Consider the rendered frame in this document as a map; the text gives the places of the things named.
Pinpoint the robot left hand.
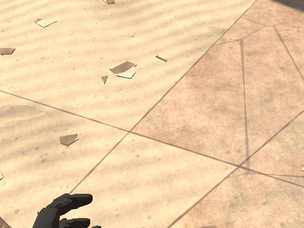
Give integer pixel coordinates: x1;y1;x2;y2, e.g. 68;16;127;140
32;193;102;228

